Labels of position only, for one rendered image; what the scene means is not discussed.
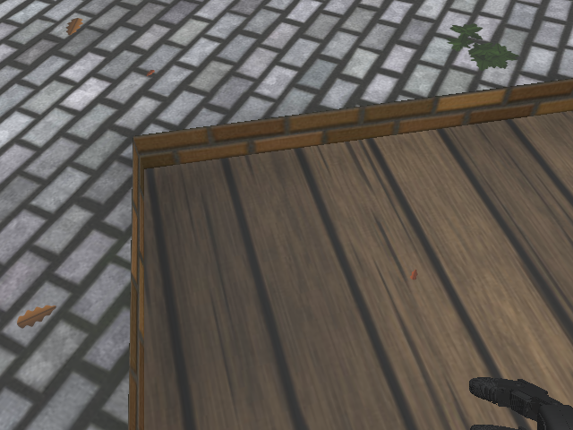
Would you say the right robot hand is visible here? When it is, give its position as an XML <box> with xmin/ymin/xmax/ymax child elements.
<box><xmin>469</xmin><ymin>377</ymin><xmax>573</xmax><ymax>430</ymax></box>

